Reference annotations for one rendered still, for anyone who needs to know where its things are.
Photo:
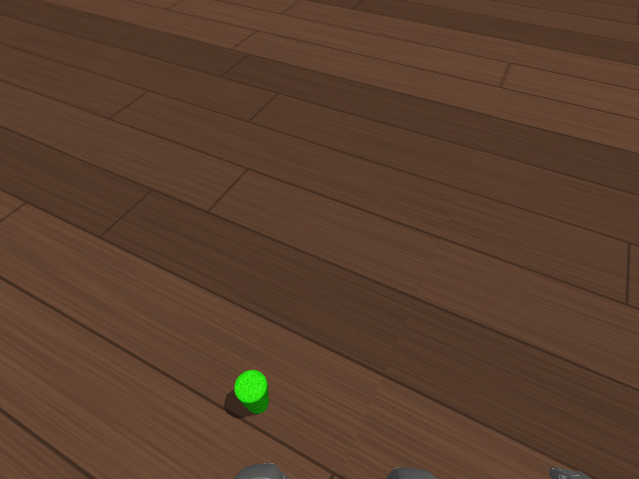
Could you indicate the cup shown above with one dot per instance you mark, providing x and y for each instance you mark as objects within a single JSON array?
[{"x": 251, "y": 388}]

